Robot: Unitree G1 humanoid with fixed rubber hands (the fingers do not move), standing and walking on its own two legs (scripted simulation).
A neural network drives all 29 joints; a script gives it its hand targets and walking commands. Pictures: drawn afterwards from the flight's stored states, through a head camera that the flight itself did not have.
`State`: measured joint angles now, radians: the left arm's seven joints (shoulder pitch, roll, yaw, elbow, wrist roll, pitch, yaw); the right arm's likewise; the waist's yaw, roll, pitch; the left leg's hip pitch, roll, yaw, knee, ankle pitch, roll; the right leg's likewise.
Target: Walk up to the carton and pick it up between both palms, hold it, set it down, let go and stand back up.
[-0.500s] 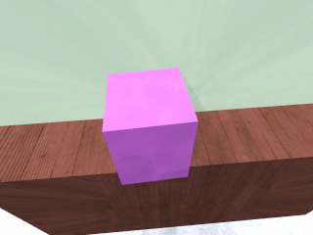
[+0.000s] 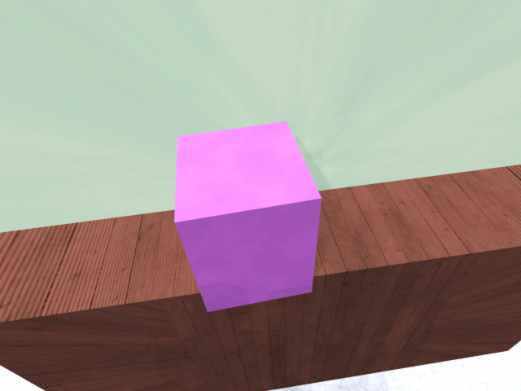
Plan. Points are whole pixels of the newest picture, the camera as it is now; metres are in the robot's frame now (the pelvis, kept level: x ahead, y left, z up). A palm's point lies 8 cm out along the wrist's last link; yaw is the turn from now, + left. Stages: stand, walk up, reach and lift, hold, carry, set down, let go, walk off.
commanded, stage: stand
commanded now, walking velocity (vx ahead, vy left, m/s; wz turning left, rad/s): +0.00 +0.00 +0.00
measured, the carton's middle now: (246, 216) +0.43 +0.04 +0.05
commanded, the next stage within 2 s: none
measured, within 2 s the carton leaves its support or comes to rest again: neither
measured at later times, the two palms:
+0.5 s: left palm out of the picture -0.01 +0.21 -0.14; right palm out of the picture -0.04 -0.21 -0.15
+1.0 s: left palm out of the picture +0.01 +0.21 -0.14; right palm out of the picture -0.02 -0.20 -0.15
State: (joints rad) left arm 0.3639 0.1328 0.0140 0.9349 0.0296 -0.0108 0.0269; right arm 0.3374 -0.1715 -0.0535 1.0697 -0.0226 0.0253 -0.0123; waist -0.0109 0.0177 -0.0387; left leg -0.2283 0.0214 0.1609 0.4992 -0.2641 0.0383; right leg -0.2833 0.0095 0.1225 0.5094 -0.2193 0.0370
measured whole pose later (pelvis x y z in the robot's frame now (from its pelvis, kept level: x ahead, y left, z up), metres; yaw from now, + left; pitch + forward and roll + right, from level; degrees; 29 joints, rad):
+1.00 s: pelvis +0.02 +0.00 +0.00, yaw +0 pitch -1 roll +1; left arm 0.29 0.11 -0.02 1.14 0.01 0.00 0.05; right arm 0.34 -0.12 -0.03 1.14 -0.02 0.01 -0.04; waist -0.02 0.01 0.03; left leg -0.17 0.01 0.16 0.46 -0.28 0.03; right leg -0.23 0.00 0.12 0.49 -0.24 0.04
